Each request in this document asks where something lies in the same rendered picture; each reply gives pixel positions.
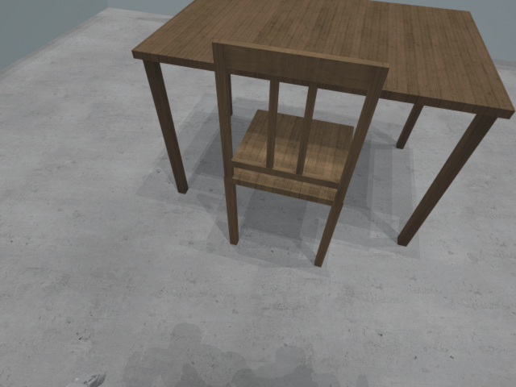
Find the chair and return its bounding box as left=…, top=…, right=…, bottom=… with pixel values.
left=212, top=39, right=389, bottom=267

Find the table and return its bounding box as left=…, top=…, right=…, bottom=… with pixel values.
left=131, top=0, right=515, bottom=247

